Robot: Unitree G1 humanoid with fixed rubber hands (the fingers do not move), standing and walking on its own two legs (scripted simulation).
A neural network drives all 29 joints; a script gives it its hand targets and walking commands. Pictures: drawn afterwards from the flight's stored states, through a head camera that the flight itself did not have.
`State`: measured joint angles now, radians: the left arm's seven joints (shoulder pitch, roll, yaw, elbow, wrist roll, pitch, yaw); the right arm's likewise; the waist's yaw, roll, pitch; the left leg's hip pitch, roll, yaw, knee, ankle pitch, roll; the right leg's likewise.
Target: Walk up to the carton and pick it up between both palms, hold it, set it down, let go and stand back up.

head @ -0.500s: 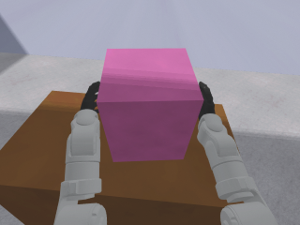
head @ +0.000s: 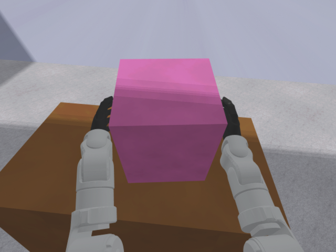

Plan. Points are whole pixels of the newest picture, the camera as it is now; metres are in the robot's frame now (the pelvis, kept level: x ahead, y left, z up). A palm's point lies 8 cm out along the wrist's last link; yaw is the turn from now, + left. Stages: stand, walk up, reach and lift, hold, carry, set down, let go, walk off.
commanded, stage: set down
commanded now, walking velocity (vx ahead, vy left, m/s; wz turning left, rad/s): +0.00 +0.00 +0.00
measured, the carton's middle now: (165, 124) +0.39 +0.01 +0.14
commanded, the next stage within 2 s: none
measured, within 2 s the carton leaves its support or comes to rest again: neither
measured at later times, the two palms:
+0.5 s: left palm (110, 142) +0.36 +0.15 +0.11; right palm (228, 141) +0.36 -0.15 +0.11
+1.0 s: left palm (112, 154) +0.36 +0.15 +0.06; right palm (222, 145) +0.38 -0.15 +0.07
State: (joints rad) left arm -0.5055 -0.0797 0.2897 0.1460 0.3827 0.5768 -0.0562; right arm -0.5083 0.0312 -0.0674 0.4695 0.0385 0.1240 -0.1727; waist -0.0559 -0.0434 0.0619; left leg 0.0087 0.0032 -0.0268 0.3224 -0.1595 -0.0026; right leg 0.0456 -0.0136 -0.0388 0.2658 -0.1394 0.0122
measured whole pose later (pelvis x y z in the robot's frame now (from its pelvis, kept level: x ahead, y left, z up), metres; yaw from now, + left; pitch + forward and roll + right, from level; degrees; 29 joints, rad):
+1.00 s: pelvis +0.02 -0.01 +0.00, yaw -1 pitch -1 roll -1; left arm -0.42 -0.08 0.23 0.49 0.28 0.19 0.08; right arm -0.48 0.01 -0.16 0.80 -0.02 -0.24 -0.10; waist 0.03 -0.01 0.01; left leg -0.14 0.03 -0.03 0.32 -0.17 -0.03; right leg -0.10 0.01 -0.04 0.25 -0.13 -0.01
